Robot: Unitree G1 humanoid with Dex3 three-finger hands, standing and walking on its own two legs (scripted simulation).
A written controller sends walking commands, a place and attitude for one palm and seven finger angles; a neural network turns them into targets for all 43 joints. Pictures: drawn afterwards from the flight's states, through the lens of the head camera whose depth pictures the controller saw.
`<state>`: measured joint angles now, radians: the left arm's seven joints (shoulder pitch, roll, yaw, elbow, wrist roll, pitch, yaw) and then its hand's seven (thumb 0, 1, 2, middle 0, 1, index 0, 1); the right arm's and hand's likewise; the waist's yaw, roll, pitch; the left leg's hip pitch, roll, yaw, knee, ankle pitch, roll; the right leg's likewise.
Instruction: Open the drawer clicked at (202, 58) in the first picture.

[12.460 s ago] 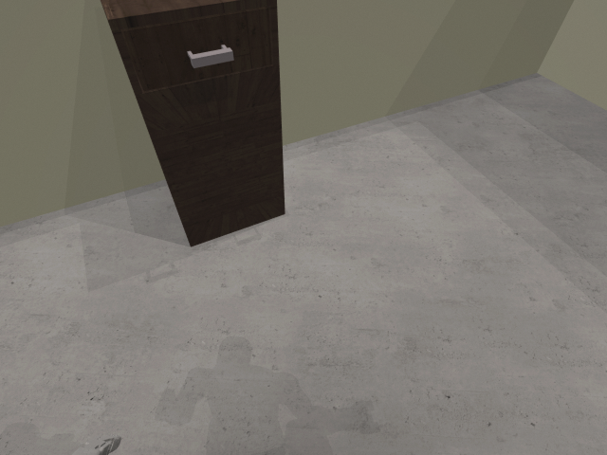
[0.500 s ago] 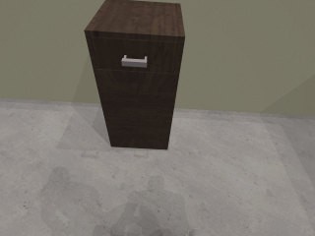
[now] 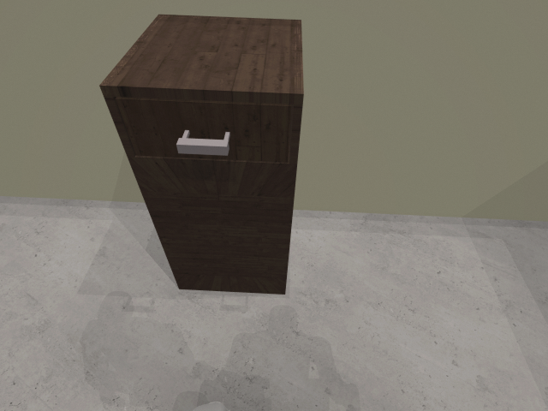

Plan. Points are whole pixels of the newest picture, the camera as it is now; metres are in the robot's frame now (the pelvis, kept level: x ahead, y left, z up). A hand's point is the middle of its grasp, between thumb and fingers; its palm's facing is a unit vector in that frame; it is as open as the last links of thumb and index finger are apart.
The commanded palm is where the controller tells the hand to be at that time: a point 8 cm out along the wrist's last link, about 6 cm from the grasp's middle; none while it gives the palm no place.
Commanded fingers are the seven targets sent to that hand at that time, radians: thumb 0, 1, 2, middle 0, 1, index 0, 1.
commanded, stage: take the last steps up to it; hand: left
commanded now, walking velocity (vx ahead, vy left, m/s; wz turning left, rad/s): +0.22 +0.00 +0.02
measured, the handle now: (205, 140) +0.67 +0.20 +0.01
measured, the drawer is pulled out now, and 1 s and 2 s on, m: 0.00 0.00 0.00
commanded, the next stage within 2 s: come to a stop and stand still in 0.20 s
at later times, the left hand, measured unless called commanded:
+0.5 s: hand (173, 395) +0.19 +0.19 -0.18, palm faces +0.03 -0.98 -0.22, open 7.3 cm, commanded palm none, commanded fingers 0.00 0.90 0.90 -0.20 -0.30 -0.20 -0.30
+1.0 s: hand (138, 391) +0.19 +0.25 -0.17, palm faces +0.06 -0.96 -0.27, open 7.4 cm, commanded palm none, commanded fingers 0.00 0.90 0.90 -0.20 -0.30 -0.20 -0.30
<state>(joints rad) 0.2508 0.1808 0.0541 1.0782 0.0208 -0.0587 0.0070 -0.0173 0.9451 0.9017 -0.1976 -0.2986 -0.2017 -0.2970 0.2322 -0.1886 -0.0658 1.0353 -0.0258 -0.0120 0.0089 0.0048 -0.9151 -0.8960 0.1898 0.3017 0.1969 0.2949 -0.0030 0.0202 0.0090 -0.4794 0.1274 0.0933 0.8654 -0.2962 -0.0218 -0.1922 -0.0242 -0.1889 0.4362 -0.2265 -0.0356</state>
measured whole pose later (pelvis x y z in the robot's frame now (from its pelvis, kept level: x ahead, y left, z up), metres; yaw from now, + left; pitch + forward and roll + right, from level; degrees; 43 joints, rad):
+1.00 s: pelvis +0.12 +0.04 -0.02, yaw +0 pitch -3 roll +1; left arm 0.25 0.21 0.03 0.94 0.02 0.05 0.02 0.00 0.91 0.90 -0.20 -0.30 -0.20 -0.30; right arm 0.21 -0.22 -0.04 0.86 -0.03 0.03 -0.01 0.00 -0.91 -0.90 0.19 0.30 0.20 0.30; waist 0.02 0.01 -0.01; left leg -0.23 0.00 0.10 0.64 -0.37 0.03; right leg -0.38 -0.07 -0.01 0.70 -0.31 -0.01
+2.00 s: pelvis +0.18 +0.04 +0.00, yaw +0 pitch -1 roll +0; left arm 0.26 0.15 0.00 1.10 0.01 -0.01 0.03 0.01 0.94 0.90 -0.20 -0.30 -0.20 -0.30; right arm 0.28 -0.16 0.00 1.11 -0.01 -0.02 -0.04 0.01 -0.91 -0.90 0.19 0.30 0.20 0.30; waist 0.00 0.02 0.03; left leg -0.09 0.01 0.08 0.44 -0.34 0.01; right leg -0.23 -0.01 0.01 0.49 -0.25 0.01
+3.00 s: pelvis +0.18 +0.04 +0.00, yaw +1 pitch +1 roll +1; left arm 0.45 0.23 -0.08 0.40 0.17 0.11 0.15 0.04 0.94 0.89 -0.20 -0.31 -0.21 -0.31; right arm 0.37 -0.17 -0.01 0.96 0.04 -0.20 -0.09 0.02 -0.93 -0.90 0.20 0.30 0.20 0.30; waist 0.03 0.01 0.01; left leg -0.13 0.00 0.07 0.47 -0.35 0.00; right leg -0.29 -0.03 0.01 0.56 -0.29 0.00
